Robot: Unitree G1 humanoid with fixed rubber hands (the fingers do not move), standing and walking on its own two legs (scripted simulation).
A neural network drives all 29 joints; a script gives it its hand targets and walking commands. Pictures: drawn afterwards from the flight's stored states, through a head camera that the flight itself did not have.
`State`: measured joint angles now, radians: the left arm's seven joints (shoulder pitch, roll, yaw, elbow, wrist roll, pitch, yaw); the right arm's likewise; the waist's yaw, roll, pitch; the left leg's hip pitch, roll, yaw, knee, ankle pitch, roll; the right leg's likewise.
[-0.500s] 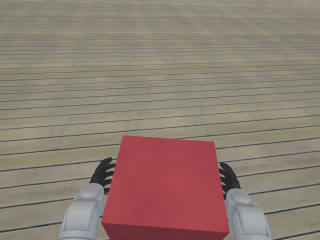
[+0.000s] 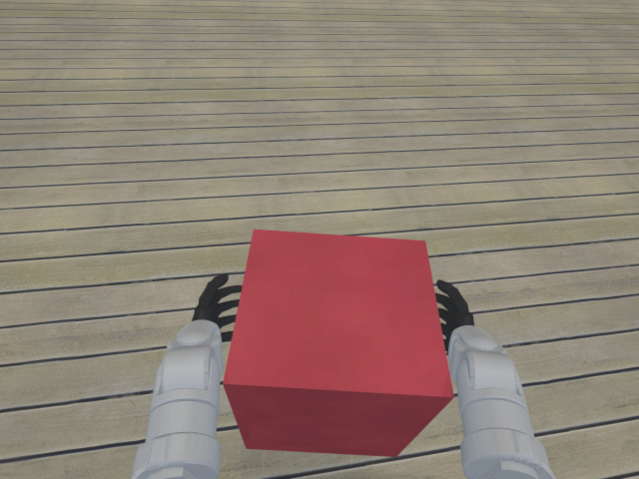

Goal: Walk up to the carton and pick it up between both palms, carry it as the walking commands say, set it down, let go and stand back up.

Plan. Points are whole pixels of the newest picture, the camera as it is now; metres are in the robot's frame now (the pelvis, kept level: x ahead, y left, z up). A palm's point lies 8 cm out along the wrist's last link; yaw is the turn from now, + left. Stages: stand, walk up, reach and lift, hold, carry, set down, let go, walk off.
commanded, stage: set down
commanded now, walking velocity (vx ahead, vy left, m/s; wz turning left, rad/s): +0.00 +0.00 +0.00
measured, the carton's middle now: (330, 351) +0.33 +0.00 -0.07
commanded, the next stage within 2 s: none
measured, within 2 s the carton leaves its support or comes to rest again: neither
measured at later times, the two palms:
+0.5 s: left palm (217, 342) +0.34 +0.18 -0.09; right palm (430, 341) +0.37 -0.16 -0.08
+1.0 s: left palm (226, 346) +0.37 +0.18 -0.18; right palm (412, 349) +0.39 -0.15 -0.17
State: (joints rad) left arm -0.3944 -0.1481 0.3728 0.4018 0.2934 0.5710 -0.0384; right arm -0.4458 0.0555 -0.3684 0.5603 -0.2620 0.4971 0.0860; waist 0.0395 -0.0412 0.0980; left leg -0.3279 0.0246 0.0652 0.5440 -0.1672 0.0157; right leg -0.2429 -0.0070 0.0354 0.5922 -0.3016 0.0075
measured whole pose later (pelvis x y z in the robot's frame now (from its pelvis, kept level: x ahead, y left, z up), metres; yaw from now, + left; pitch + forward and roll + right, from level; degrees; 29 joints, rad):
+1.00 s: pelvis -0.02 -0.01 -0.11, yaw +0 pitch +36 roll -2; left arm -0.65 -0.08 0.44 0.42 0.26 0.37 -0.09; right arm -0.69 0.08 -0.48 0.50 -0.21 0.33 0.06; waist 0.02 -0.04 -0.15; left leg -1.46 0.05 0.01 1.08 -0.26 0.01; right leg -1.36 0.02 0.00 1.15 -0.43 0.01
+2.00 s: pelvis -0.05 -0.01 -0.25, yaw -1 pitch +48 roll -2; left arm -1.00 0.08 0.43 0.61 0.19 0.37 -0.05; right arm -1.01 -0.03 -0.45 0.64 -0.13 0.34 -0.05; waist 0.04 -0.05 -0.15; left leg -2.09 0.04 -0.03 1.63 -0.38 -0.01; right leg -1.98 0.04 0.00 1.72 -0.58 0.01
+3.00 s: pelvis -0.06 -0.01 -0.37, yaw -3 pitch +44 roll -2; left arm -1.32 0.29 0.28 0.83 0.01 0.30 0.03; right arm -1.30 -0.19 -0.27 0.82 0.07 0.26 -0.16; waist 0.06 -0.05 0.16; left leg -2.36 0.04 -0.04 2.03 -0.44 -0.01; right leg -2.23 0.07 0.01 2.13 -0.67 0.04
